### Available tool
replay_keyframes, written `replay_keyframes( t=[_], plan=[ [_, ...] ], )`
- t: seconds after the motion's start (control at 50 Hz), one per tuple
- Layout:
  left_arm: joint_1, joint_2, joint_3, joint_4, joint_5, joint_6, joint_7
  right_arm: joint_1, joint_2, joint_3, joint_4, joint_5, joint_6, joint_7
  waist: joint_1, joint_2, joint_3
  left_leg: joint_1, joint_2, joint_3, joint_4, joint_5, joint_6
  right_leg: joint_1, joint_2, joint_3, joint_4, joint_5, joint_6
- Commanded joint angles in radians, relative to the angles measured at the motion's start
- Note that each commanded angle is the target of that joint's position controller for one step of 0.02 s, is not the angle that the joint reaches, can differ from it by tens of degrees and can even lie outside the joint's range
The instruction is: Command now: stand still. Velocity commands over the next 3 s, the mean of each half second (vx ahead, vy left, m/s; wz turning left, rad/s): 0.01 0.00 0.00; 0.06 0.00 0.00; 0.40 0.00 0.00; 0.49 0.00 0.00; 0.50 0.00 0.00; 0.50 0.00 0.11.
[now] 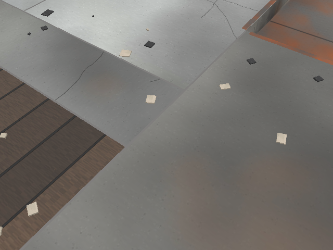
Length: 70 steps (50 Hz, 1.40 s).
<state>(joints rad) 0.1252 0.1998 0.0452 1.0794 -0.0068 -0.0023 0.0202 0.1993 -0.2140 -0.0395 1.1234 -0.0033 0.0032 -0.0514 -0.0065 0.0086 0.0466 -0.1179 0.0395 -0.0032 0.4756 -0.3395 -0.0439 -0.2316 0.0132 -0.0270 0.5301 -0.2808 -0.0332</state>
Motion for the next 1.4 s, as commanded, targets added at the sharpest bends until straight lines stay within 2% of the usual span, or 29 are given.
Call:
replay_keyframes(
  t=[0.02,0.38,0.82,0.84,0.86,0.88,0.92,0.94,0.98,1.0,1.02,1.04,1.06,1.08,1.1,1.12,1.14,1.16,1.18,1.22,1.26,1.3,1.34,1.4],
  plan=[
    [0.008,0.113,0.02,-0.025,0.0,-0.005,0.003,0.051,-0.083,-0.01,-0.008,0.0,-0.002,-0.005,0.001,-0.024,-0.055,-0.066,-0.001,0.011,-0.054,0.209,0.016,0.105,-0.078,0.079,-0.076,0.402,-0.049],
    [0.026,0.1,0.014,-0.011,0.003,0.004,0.012,0.118,-0.062,0.001,0.019,-0.002,-0.014,-0.01,0.006,-0.016,0.005,-0.114,0.001,0.02,-0.082,0.108,0.017,0.041,-0.058,0.075,-0.141,0.114,-0.033],
    [0.079,0.085,0.001,-0.005,0.0,0.005,0.017,0.203,-0.034,0.007,0.008,0.001,-0.028,-0.006,0.009,-0.003,0.009,-0.151,-0.004,0.017,-0.084,0.106,0.03,0.032,-0.045,0.056,-0.12,0.123,-0.023],
    [0.099,0.078,-0.001,0.005,0.001,0.006,0.018,0.226,-0.023,0.009,0.018,0.002,-0.026,-0.006,0.008,-0.007,-0.014,-0.142,-0.016,0.03,-0.08,0.021,0.034,0.039,-0.038,0.05,-0.127,0.007,-0.025],
    [0.108,0.092,0.005,0.008,-0.005,0.008,0.02,0.231,-0.028,0.006,0.018,0.007,-0.024,-0.008,0.01,-0.015,-0.001,-0.16,-0.034,0.047,-0.055,-0.097,0.045,0.02,-0.028,0.048,-0.127,-0.163,-0.034],
    [0.118,0.11,0.012,0.009,-0.012,0.009,0.021,0.221,-0.037,0.002,0.005,0.011,-0.024,-0.011,0.013,-0.025,0.023,-0.193,-0.042,0.053,-0.025,-0.216,0.065,-0.015,-0.032,0.06,-0.131,-0.34,-0.05],
    [0.138,0.127,0.02,0.002,-0.019,-0.006,0.019,0.203,-0.027,0.003,-0.022,0.015,-0.038,-0.011,0.021,-0.067,0.084,-0.286,-0.033,0.043,0.036,-0.301,0.095,-0.056,-0.102,0.163,-0.18,-0.522,-0.095],
    [0.17,0.14,0.026,0.005,-0.023,-0.018,0.015,0.192,-0.012,0.005,-0.034,0.017,-0.052,-0.006,0.032,-0.098,0.088,-0.327,-0.032,0.049,0.091,-0.261,0.099,-0.031,-0.157,0.246,-0.214,-0.551,-0.124],
    [0.224,0.173,0.04,0.012,-0.024,-0.036,0.011,0.178,0.012,0.007,-0.052,0.02,-0.074,0.009,0.037,-0.164,0.053,-0.332,-0.038,0.071,0.222,-0.141,0.11,-0.008,-0.279,0.438,-0.307,-0.586,-0.192],
    [0.205,0.176,0.042,0.001,-0.021,-0.042,0.011,0.183,0.008,0.004,-0.055,0.021,-0.08,0.017,0.021,-0.162,0.049,-0.275,-0.025,0.053,0.256,-0.124,0.127,-0.071,-0.308,0.483,-0.332,-0.577,-0.207],
    [0.141,0.173,0.04,-0.023,-0.022,-0.046,0.009,0.215,0.011,0.002,-0.048,0.023,-0.086,0.022,-0.019,-0.156,0.054,-0.195,-0.017,0.046,0.219,-0.123,0.148,-0.149,-0.299,0.452,-0.334,-0.543,-0.192],
    [0.046,0.165,0.037,-0.056,-0.03,-0.046,0.006,0.276,0.023,0.001,-0.028,0.024,-0.089,0.024,-0.074,-0.144,0.071,-0.06,-0.021,0.051,0.082,-0.118,0.173,-0.258,-0.245,0.351,-0.304,-0.487,-0.15],
    [-0.029,0.14,0.03,-0.085,-0.036,-0.046,0.002,0.357,0.009,-0.005,0.002,0.018,-0.09,0.02,-0.118,-0.086,0.089,0.076,-0.012,0.012,-0.058,-0.109,0.186,-0.371,-0.154,0.212,-0.183,-0.392,-0.093],
    [-0.069,0.073,0.015,-0.11,-0.035,-0.055,-0.003,0.48,-0.078,-0.031,0.033,0.016,-0.092,0.016,-0.146,0.12,0.053,0.208,0.15,-0.245,-0.2,-0.219,0.225,-0.503,-0.038,0.031,0.147,-0.242,-0.02],
    [-0.105,0.054,0.008,-0.16,-0.038,-0.078,-0.005,0.535,-0.197,-0.058,0.033,0.016,-0.102,0.028,-0.155,0.327,0.074,0.246,0.353,-0.609,-0.35,-0.326,0.324,-0.669,0.019,-0.033,0.362,-0.25,-0.009],
    [-0.116,0.099,0.018,-0.157,-0.041,-0.092,-0.006,0.478,-0.137,-0.04,0.011,-0.003,-0.117,0.029,-0.117,0.185,0.113,0.214,0.373,-0.65,-0.341,-0.293,0.33,-0.726,-0.047,0.059,0.524,-0.214,-0.027],
    [-0.052,0.096,0.018,-0.134,-0.043,-0.1,-0.015,0.422,-0.095,-0.028,-0.01,-0.001,-0.128,0.033,-0.071,0.12,0.111,0.231,0.337,-0.556,-0.322,-0.211,0.297,-0.761,-0.073,0.08,0.59,-0.12,-0.043],
    [-0.011,0.094,0.019,-0.111,-0.034,-0.105,-0.02,0.376,-0.085,-0.023,-0.028,0.008,-0.131,0.042,-0.046,0.092,0.085,0.237,0.294,-0.462,-0.319,-0.117,0.266,-0.75,-0.092,0.071,0.609,-0.053,-0.05],
    [-0.015,0.106,0.024,-0.109,-0.025,-0.109,-0.023,0.348,-0.077,-0.017,-0.041,0.014,-0.127,0.048,-0.036,0.071,0.086,0.229,0.273,-0.384,-0.33,-0.009,0.243,-0.742,-0.111,0.069,0.582,0.003,-0.049],
    [-0.049,0.092,0.026,-0.117,-0.018,-0.109,-0.031,0.352,-0.037,-0.003,-0.048,0.004,-0.113,0.046,-0.037,0.086,0.072,0.191,0.209,-0.235,-0.346,0.19,0.21,-0.661,-0.121,0.035,0.488,0.087,-0.031],
    [-0.117,0.059,0.014,-0.143,-0.016,-0.103,-0.039,0.368,-0.051,-0.002,-0.054,-0.003,-0.102,0.037,-0.05,0.089,0.076,0.157,0.17,-0.144,-0.346,0.313,0.202,-0.609,-0.103,-0.002,0.368,0.158,-0.012],
    [-0.216,0.034,-0.001,-0.183,-0.02,-0.101,-0.046,0.374,-0.086,-0.008,-0.066,-0.003,-0.099,0.029,-0.071,0.087,0.094,0.086,0.15,-0.095,-0.366,0.34,0.201,-0.517,-0.072,-0.034,0.214,0.236,-0.002],
    [-0.277,0.041,-0.008,-0.21,-0.026,-0.099,-0.055,0.394,-0.114,-0.015,-0.064,0.003,-0.101,0.025,-0.081,0.105,0.108,0.056,0.16,-0.077,-0.388,0.338,0.209,-0.437,-0.048,-0.059,0.122,0.271,-0.003],
    [-0.317,0.077,-0.006,-0.246,-0.031,-0.1,-0.066,0.393,-0.126,-0.026,-0.057,0.018,-0.102,0.025,-0.062,0.12,0.122,0.131,0.204,-0.063,-0.364,0.422,0.201,-0.405,-0.048,-0.041,0.038,0.265,-0.036]
  ],
)
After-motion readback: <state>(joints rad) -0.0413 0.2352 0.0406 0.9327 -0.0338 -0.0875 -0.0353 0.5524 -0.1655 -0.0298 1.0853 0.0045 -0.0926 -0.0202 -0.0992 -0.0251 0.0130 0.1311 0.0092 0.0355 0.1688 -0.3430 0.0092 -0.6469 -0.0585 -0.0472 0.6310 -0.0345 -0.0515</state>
